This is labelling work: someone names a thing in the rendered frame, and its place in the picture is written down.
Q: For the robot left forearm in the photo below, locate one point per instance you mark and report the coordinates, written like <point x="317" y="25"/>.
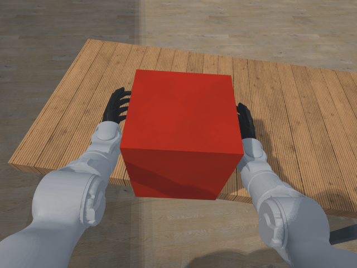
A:
<point x="101" y="156"/>

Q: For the right robot hand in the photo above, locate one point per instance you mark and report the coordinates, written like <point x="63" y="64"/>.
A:
<point x="246" y="125"/>

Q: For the carton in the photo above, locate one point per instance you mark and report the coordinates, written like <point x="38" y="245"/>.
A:
<point x="181" y="138"/>

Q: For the robot left upper arm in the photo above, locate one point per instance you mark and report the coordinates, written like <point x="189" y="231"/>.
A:
<point x="66" y="204"/>

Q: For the robot right upper arm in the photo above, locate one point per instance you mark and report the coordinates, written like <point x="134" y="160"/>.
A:
<point x="297" y="228"/>

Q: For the table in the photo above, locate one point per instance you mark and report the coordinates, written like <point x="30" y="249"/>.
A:
<point x="304" y="117"/>

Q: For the robot right forearm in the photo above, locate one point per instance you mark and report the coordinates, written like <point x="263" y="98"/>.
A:
<point x="258" y="178"/>

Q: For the left robot hand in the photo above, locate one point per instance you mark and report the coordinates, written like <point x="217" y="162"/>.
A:
<point x="113" y="109"/>

